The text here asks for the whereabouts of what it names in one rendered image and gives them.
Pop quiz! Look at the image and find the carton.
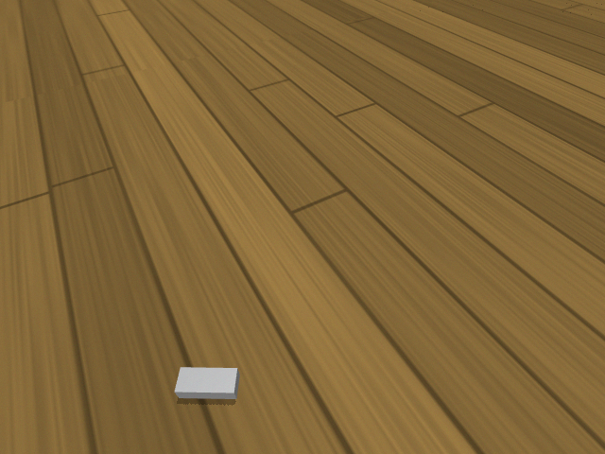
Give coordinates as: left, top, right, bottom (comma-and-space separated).
174, 367, 240, 399

